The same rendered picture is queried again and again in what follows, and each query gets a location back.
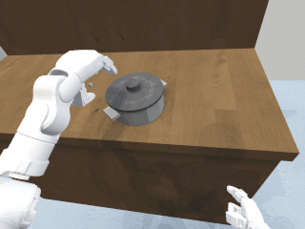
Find robot right hand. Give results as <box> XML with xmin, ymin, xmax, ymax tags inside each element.
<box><xmin>226</xmin><ymin>185</ymin><xmax>264</xmax><ymax>229</ymax></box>

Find robot left hand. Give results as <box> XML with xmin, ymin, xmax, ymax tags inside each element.
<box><xmin>55</xmin><ymin>50</ymin><xmax>117</xmax><ymax>107</ymax></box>

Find pot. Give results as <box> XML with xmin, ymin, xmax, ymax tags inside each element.
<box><xmin>103</xmin><ymin>79</ymin><xmax>168</xmax><ymax>126</ymax></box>

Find robot left forearm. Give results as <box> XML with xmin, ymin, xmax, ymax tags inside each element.
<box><xmin>0</xmin><ymin>67</ymin><xmax>82</xmax><ymax>180</ymax></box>

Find robot left upper arm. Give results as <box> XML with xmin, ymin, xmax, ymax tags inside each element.
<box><xmin>0</xmin><ymin>177</ymin><xmax>41</xmax><ymax>229</ymax></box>

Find lid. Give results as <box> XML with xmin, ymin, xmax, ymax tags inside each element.
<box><xmin>105</xmin><ymin>73</ymin><xmax>164</xmax><ymax>113</ymax></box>

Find table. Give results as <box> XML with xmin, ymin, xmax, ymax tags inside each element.
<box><xmin>0</xmin><ymin>0</ymin><xmax>299</xmax><ymax>225</ymax></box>

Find knob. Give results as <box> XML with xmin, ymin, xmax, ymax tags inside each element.
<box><xmin>125</xmin><ymin>78</ymin><xmax>141</xmax><ymax>92</ymax></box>

